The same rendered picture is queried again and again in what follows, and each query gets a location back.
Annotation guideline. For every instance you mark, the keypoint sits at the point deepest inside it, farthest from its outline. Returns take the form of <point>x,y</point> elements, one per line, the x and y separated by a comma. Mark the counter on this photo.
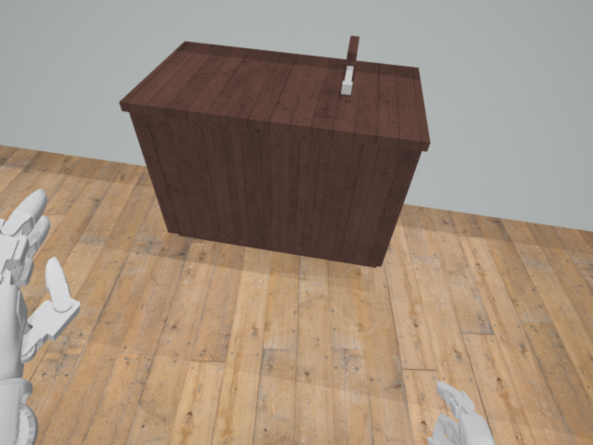
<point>260,149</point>

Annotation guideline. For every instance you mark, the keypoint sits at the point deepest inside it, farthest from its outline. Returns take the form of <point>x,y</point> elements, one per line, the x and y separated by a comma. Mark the robot right hand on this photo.
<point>472,428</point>

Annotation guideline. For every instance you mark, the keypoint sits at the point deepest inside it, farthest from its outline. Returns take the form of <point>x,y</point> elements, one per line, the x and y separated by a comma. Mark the robot left hand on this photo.
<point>20,238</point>

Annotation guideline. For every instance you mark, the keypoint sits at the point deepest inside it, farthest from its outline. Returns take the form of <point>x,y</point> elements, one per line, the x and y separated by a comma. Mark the tap lever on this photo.
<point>347,83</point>

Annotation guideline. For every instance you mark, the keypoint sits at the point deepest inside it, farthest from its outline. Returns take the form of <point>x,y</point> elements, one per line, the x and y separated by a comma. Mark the left robot forearm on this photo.
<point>18,422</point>

